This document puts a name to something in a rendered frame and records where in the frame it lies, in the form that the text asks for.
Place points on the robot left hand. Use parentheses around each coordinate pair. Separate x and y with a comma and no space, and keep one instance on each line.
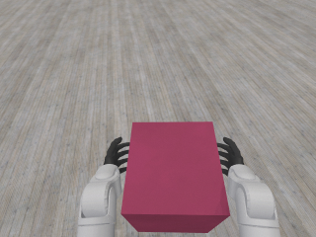
(113,154)

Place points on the robot right hand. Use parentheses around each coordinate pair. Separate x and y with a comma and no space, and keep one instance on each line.
(233,156)

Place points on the carton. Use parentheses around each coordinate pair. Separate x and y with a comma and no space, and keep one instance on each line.
(173,181)

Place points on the left robot forearm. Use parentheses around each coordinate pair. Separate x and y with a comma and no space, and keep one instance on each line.
(98,203)

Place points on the right robot forearm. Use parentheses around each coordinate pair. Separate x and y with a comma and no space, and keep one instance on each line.
(255,203)

